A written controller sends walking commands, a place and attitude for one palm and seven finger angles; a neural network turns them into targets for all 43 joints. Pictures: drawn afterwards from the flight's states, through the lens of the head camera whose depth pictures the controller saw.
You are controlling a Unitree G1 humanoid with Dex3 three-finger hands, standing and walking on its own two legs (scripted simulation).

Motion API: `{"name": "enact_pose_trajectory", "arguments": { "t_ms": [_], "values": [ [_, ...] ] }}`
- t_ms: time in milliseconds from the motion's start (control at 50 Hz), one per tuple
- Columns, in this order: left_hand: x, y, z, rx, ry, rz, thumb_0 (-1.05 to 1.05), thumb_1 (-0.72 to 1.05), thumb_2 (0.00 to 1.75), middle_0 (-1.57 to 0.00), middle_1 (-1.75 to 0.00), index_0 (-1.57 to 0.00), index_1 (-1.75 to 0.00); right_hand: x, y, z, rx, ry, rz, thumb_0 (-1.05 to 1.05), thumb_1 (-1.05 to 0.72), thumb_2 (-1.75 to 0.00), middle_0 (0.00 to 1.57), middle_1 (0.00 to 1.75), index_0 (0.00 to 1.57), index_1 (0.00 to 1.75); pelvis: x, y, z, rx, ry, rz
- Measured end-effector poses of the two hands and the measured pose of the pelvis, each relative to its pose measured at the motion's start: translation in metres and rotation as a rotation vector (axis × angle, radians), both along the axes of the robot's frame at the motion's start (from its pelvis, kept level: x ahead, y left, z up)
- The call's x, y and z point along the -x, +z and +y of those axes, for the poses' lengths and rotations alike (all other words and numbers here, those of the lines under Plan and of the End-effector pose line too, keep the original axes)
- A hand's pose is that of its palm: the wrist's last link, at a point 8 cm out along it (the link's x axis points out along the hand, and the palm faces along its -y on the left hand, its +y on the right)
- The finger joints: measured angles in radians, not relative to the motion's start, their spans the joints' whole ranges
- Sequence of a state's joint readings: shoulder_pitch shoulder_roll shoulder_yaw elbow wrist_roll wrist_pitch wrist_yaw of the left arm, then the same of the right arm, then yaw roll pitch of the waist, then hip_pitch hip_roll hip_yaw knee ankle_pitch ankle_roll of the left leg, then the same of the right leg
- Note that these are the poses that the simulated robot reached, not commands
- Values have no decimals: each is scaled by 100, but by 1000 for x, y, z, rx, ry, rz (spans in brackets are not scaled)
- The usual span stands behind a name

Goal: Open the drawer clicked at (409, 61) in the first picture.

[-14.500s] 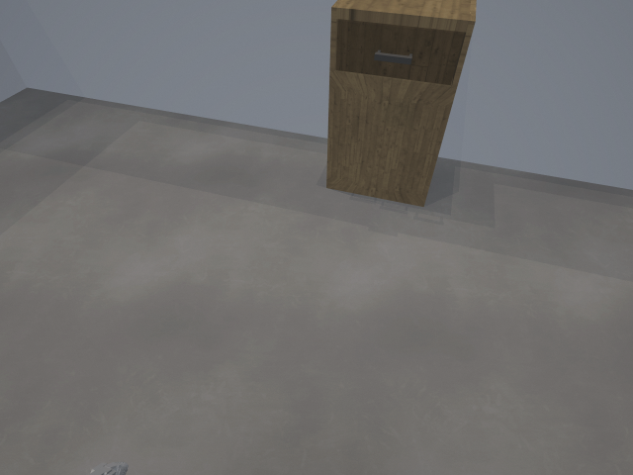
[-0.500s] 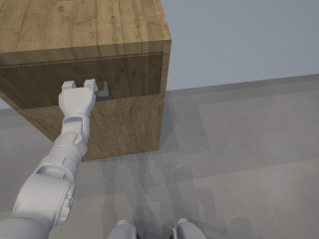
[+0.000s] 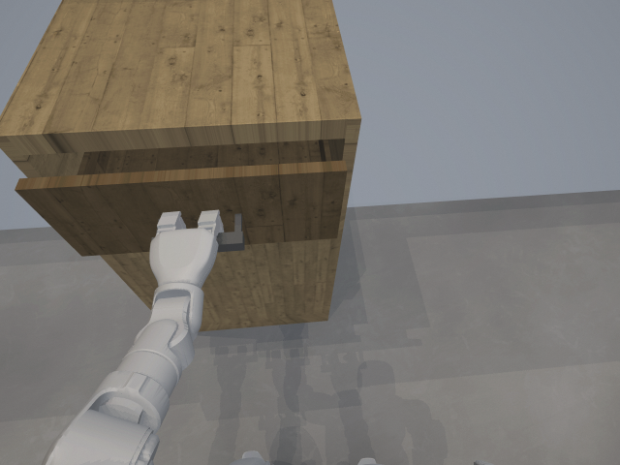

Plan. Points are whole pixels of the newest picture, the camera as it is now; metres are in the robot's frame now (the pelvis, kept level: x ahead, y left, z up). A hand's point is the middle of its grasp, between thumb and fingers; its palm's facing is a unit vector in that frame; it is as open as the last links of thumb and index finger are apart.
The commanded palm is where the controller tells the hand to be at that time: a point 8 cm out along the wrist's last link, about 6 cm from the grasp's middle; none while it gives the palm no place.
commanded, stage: pull the drawer open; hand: left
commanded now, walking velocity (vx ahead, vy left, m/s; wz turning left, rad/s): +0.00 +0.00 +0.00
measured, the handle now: (199, 233) +0.45 +0.17 -0.02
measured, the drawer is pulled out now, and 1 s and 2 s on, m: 0.06 0.18 0.30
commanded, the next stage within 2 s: none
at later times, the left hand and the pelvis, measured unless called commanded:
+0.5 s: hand (194, 305) +0.34 +0.17 -0.05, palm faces -0.03 -0.05 -1.00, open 5.4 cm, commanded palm +0.30 +0.16 +0.00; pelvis -0.01 -0.01 +0.00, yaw +1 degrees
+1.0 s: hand (192, 348) +0.28 +0.16 -0.05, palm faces -0.02 -0.08 -1.00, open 5.4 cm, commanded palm +0.23 +0.15 +0.00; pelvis -0.01 -0.02 +0.00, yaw +1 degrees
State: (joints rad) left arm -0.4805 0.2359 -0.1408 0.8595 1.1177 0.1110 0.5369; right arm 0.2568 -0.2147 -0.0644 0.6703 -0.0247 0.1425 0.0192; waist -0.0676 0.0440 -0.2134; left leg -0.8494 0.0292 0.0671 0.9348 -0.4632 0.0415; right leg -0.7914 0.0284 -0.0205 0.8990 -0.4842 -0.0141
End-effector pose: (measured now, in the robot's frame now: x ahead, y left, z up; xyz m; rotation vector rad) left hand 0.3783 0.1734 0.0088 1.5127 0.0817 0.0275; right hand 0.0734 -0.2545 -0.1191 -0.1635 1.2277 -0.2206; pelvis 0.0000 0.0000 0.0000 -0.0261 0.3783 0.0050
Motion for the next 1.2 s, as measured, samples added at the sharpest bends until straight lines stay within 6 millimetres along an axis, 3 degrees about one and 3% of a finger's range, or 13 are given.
{"name": "enact_pose_trajectory", "arguments": {
  "t_ms": [160, 660, 940, 1200],
  "values": [
    [20, 0, -2, 3, 3, 1, 1, 75, 81, -31, -135, -40, -135, -13, 3, 1, -10, 17, -43, 0, -91, -90, 21, 30, 21, 30, 2, 1, -2, -3, 2, -21],
    [76, 0, -7, 1, 20, -5, 1, 75, 82, -30, -135, -41, -135, -18, 1, -3, -32, 51, -111, 1, -91, -90, 20, 30, 20, 30, 14, 0, -11, -18, 5, -70],
    [108, 0, -10, 15, 38, -5, 2, 75, 82, -29, -135, -41, -135, -49, 7, -2, -51, 100, -192, 1, -91, -90, 20, 30, 20, 30, 13, 0, -16, -24, 11, -92],
    [150, 0, -14, 32, 43, -21, 2, 74, 82, -28, -135, -42, -135, -81, 14, 5, -73, 168, -284, 1, -91, -90, 20, 30, 20, 30, 12, -3, -21, -28, 17, -110]
  ]
}}
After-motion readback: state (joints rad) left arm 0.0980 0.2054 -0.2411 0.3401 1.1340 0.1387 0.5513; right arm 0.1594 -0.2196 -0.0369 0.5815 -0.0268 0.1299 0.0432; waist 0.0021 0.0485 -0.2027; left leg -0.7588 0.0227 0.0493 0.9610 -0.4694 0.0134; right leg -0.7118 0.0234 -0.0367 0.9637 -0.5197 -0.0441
